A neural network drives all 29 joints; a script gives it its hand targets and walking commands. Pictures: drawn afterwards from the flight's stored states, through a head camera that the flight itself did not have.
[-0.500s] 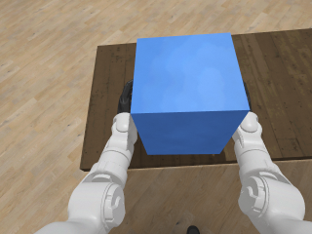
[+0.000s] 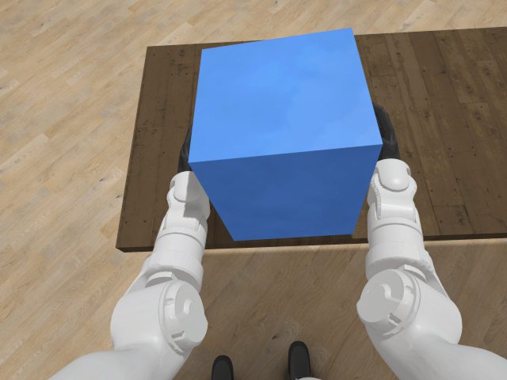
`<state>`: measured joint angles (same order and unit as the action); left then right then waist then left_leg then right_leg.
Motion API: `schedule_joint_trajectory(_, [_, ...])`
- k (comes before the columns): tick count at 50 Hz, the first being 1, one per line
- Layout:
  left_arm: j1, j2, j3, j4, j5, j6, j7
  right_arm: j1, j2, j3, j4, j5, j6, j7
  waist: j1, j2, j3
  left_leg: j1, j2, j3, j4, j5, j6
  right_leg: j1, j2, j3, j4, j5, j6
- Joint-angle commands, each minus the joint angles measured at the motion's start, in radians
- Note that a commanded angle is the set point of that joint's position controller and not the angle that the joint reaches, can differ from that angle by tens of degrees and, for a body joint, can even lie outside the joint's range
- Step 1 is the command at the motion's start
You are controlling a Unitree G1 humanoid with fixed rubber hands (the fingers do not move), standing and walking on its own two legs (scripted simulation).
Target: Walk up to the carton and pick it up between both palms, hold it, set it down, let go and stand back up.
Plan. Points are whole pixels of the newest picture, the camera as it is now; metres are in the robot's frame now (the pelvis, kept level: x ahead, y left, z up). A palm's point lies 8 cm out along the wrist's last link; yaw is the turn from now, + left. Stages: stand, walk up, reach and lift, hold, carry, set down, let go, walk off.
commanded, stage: set down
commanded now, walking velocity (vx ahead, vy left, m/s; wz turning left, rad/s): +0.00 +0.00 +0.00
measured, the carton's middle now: (284, 149) +0.45 -0.07 +0.02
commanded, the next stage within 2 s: let go in 0.66 s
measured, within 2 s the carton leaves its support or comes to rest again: rests again in 0.86 s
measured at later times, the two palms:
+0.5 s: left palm (192, 154) +0.48 +0.09 -0.02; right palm (366, 154) +0.45 -0.21 -0.03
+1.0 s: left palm (184, 136) +0.49 +0.09 +0.03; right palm (381, 126) +0.47 -0.23 +0.02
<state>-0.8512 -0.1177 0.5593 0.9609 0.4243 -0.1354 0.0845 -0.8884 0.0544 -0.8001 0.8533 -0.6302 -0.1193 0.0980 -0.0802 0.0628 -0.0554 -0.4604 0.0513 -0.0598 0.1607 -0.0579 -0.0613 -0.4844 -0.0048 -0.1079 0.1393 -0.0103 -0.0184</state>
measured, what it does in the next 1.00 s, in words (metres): stands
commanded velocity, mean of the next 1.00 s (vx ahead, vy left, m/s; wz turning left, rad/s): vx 0.00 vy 0.00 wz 0.00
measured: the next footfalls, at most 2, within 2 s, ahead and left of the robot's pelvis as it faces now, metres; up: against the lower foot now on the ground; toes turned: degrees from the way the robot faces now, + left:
none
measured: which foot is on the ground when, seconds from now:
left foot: down 0.00-1.00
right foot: down 0.00-1.00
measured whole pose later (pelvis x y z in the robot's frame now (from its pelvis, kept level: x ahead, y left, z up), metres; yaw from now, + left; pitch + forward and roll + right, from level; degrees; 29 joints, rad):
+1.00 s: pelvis +0.00 +0.05 -0.01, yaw -7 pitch +30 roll -2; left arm -0.96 -0.02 0.06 0.84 0.03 -0.05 0.28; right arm -1.06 -0.36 -0.19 1.21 0.15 -0.27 0.02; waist 0.03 0.04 -0.13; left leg -0.71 0.03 0.05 0.34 -0.15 0.00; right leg -0.74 -0.02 0.02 0.22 0.04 0.04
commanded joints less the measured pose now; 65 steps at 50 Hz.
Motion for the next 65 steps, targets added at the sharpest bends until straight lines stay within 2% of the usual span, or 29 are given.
schedule_joint_trajectory(1, [-0.619,-0.375,-0.269,-0.114,0.002,-0.136,-0.063,-0.544,0.413,0.242,-0.063,-0.047,-0.157,0.049,-0.007,-0.015,-0.862,0.194,-0.084,0.039,0.024,0.244,0.026,0.482,0.017,-0.009,0.112,0.509,0.074])
schedule_joint_trajectory(5, [-0.640,-0.411,-0.312,-0.072,-0.036,-0.195,-0.057,-0.571,0.449,0.304,-0.036,-0.038,-0.232,0.035,-0.001,-0.067,-0.981,0.075,-0.077,0.044,0.015,0.276,0.047,0.583,0.004,0.012,0.155,0.661,0.075])
schedule_joint_trajectory(9, [-0.594,-0.410,-0.302,0.011,-0.051,-0.220,-0.056,-0.564,0.456,0.342,0.016,-0.034,-0.264,0.023,0.007,-0.143,-1.037,-0.010,-0.068,0.047,-0.004,0.258,0.071,0.651,-0.002,0.025,0.174,0.732,0.084])
schedule_joint_trajectory(14, [-0.554,-0.401,-0.326,0.057,-0.093,-0.212,-0.054,-0.544,0.425,0.384,0.072,0.026,-0.250,0.022,-0.001,-0.180,-1.065,0.034,-0.054,0.046,0.020,0.322,0.048,0.583,0.017,0.026,0.168,0.757,0.072])
schedule_joint_trajectory(19, [-0.478,-0.321,-0.337,0.014,-0.119,-0.192,-0.028,-0.482,0.275,0.417,0.073,0.139,-0.240,-0.010,-0.020,-0.182,-1.061,-0.006,-0.072,0.060,0.053,0.428,0.021,0.628,0.034,0.045,0.210,0.930,0.065])
schedule_joint_trajectory(22, [-0.463,-0.340,-0.333,-0.006,-0.100,-0.196,-0.020,-0.474,0.288,0.421,0.050,0.168,-0.247,-0.023,-0.024,-0.182,-1.034,-0.116,-0.087,0.067,0.053,0.435,0.029,0.683,0.028,0.063,0.235,1.016,0.065])
schedule_joint_trajectory(23, [-0.452,-0.336,-0.351,-0.029,-0.101,-0.197,-0.014,-0.458,0.258,0.424,0.056,0.188,-0.257,-0.026,-0.033,-0.162,-1.041,-0.120,-0.091,0.071,0.060,0.459,0.023,0.673,0.033,0.067,0.248,1.042,0.064])
schedule_joint_trajectory(25, [-0.442,-0.319,-0.349,-0.076,-0.093,-0.195,0.007,-0.458,0.205,0.416,0.042,0.217,-0.269,-0.033,-0.024,-0.127,-1.076,-0.088,-0.095,0.076,0.082,0.517,0.012,0.633,0.039,0.072,0.248,1.055,0.059])
schedule_joint_trajectory(27, [-0.404,-0.311,-0.355,-0.099,-0.085,-0.185,0.022,-0.417,0.157,0.405,0.055,0.244,-0.275,-0.039,-0.030,-0.095,-1.058,-0.030,-0.093,0.075,0.121,0.594,-0.004,0.560,0.048,0.079,0.239,1.043,0.049])
schedule_joint_trajectory(30, [-0.377,-0.273,-0.354,-0.158,-0.072,-0.153,0.055,-0.414,0.067,0.378,0.058,0.299,-0.282,-0.050,-0.026,-0.041,-1.034,0.054,-0.088,0.079,0.167,0.673,-0.033,0.440,0.058,0.079,0.208,0.961,0.032])
schedule_joint_trajectory(31, [-0.332,-0.205,-0.356,-0.197,-0.082,-0.140,0.072,-0.369,-0.048,0.368,0.060,0.332,-0.283,-0.058,-0.029,-0.029,-1.046,0.109,-0.081,0.085,0.191,0.733,-0.047,0.398,0.068,0.084,0.212,0.943,0.030])
schedule_joint_trajectory(34, [-0.341,-0.123,-0.349,-0.255,-0.099,-0.101,0.101,-0.408,-0.160,0.368,0.027,0.396,-0.279,-0.075,-0.006,-0.039,-1.086,0.111,-0.080,0.093,0.212,0.725,-0.049,0.382,0.066,0.097,0.202,0.896,0.027])
schedule_joint_trajectory(35, [-0.331,-0.090,-0.358,-0.292,-0.110,-0.088,0.111,-0.401,-0.218,0.370,0.035,0.428,-0.277,-0.077,0.000,-0.026,-1.102,0.127,-0.074,0.091,0.210,0.720,-0.053,0.381,0.068,0.098,0.203,0.871,0.023])
schedule_joint_trajectory(37, [-0.352,-0.011,-0.389,-0.326,-0.161,-0.059,0.139,-0.434,-0.334,0.401,0.047,0.496,-0.267,-0.085,0.017,-0.030,-1.173,0.173,-0.063,0.098,0.231,0.747,-0.054,0.337,0.076,0.108,0.205,0.816,0.026])
schedule_joint_trajectory(41, [-0.389,0.042,-0.470,-0.365,-0.265,0.010,0.185,-0.479,-0.492,0.503,0.093,0.661,-0.235,-0.091,0.043,-0.041,-1.245,0.217,-0.040,0.102,0.296,0.832,-0.062,0.286,0.086,0.134,0.214,0.779,0.024])
schedule_joint_trajectory(43, [-0.418,0.087,-0.490,-0.350,-0.324,0.039,0.196,-0.524,-0.535,0.559,0.090,0.739,-0.219,-0.092,0.064,-0.092,-1.272,0.084,-0.041,0.114,0.298,0.769,-0.045,0.373,0.076,0.148,0.249,0.839,0.029])
schedule_joint_trajectory(44, [-0.429,0.108,-0.491,-0.337,-0.342,0.043,0.196,-0.535,-0.545,0.590,0.099,0.768,-0.212,-0.092,0.076,-0.117,-1.288,0.005,-0.050,0.121,0.279,0.680,-0.030,0.452,0.064,0.158,0.272,0.878,0.036])
schedule_joint_trajectory(45, [-0.483,0.130,-0.491,-0.333,-0.365,0.039,0.197,-0.584,-0.560,0.601,0.114,0.785,-0.207,-0.089,0.078,-0.124,-1.332,-0.018,-0.051,0.114,0.254,0.590,-0.020,0.478,0.062,0.144,0.289,0.870,0.042])
schedule_joint_trajectory(46, [-0.499,0.135,-0.500,-0.334,-0.380,0.036,0.199,-0.585,-0.578,0.608,0.147,0.795,-0.206,-0.084,0.066,-0.122,-1.343,0.013,-0.050,0.107,0.245,0.551,-0.021,0.452,0.069,0.129,0.295,0.838,0.043])
schedule_joint_trajectory(47, [-0.518,0.127,-0.515,-0.317,-0.402,0.035,0.198,-0.603,-0.596,0.614,0.182,0.808,-0.201,-0.077,0.061,-0.107,-1.333,0.094,-0.040,0.098,0.255,0.563,-0.028,0.378,0.081,0.113,0.280,0.761,0.047])
schedule_joint_trajectory(49, [-0.541,0.100,-0.562,-0.276,-0.441,0.052,0.199,-0.621,-0.643,0.612,0.290,0.821,-0.180,-0.059,0.036,-0.047,-1.283,0.369,-0.019,0.061,0.310,0.658,-0.067,0.082,0.112,0.084,0.208,0.532,0.034])
schedule_joint_trajectory(51, [-0.522,0.103,-0.558,-0.208,-0.461,0.106,0.186,-0.606,-0.673,0.615,0.356,0.833,-0.140,-0.056,0.033,-0.019,-1.212,0.531,-0.009,0.049,0.373,0.745,-0.087,-0.120,0.128,0.087,0.143,0.416,0.021])
schedule_joint_trajectory(52, [-0.517,0.128,-0.539,-0.187,-0.469,0.132,0.175,-0.622,-0.687,0.620,0.338,0.833,-0.127,-0.060,0.038,-0.042,-1.211,0.496,-0.014,0.053,0.380,0.724,-0.085,-0.111,0.126,0.095,0.137,0.449,0.018])
schedule_joint_trajectory(53, [-0.551,0.153,-0.534,-0.198,-0.479,0.146,0.172,-0.664,-0.704,0.611,0.339,0.838,-0.120,-0.062,0.036,-0.034,-1.219,0.437,-0.016,0.052,0.363,0.665,-0.084,-0.077,0.122,0.094,0.146,0.462,0.016])
schedule_joint_trajectory(55, [-0.643,0.213,-0.519,-0.253,-0.491,0.139,0.182,-0.738,-0.720,0.591,0.302,0.834,-0.120,-0.056,0.045,-0.048,-1.253,0.322,-0.027,0.065,0.334,0.561,-0.069,0.027,0.119,0.088,0.187,0.524,0.025])
schedule_joint_trajectory(56, [-0.667,0.221,-0.519,-0.270,-0.501,0.133,0.184,-0.752,-0.724,0.594,0.292,0.829,-0.118,-0.049,0.046,-0.059,-1.261,0.323,-0.029,0.069,0.328,0.555,-0.059,0.050,0.118,0.082,0.198,0.530,0.035])
schedule_joint_trajectory(59, [-0.723,0.243,-0.520,-0.248,-0.527,0.123,0.178,-0.801,-0.736,0.616,0.309,0.838,-0.099,-0.028,0.058,-0.041,-1.208,0.398,-0.039,0.068,0.346,0.559,-0.057,0.025,0.124,0.071,0.185,0.495,0.047])
schedule_joint_trajectory(61, [-0.739,0.291,-0.508,-0.196,-0.556,0.126,0.164,-0.825,-0.720,0.653,0.311,0.851,-0.072,-0.023,0.073,-0.089,-1.195,0.312,-0.051,0.088,0.329,0.441,-0.035,0.092,0.115,0.074,0.196,0.488,0.063])
schedule_joint_trajectory(65, [-0.836,0.406,-0.515,-0.107,-0.649,0.085,0.133,-0.927,-0.662,0.744,0.254,0.893,-0.028,-0.019,0.092,-0.221,-1.221,-0.108,-0.062,0.121,0.219,0.121,0.066,0.442,0.065,0.103,0.301,0.536,0.117])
